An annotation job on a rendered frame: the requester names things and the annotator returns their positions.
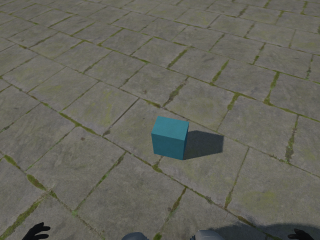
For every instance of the right robot thigh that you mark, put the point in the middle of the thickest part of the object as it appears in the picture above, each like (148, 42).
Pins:
(206, 235)

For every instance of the robot left hand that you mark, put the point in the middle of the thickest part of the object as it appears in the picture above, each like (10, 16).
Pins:
(31, 234)

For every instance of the robot right hand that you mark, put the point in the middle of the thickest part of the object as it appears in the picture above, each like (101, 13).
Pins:
(300, 235)

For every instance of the carton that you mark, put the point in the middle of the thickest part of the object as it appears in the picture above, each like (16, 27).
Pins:
(169, 137)

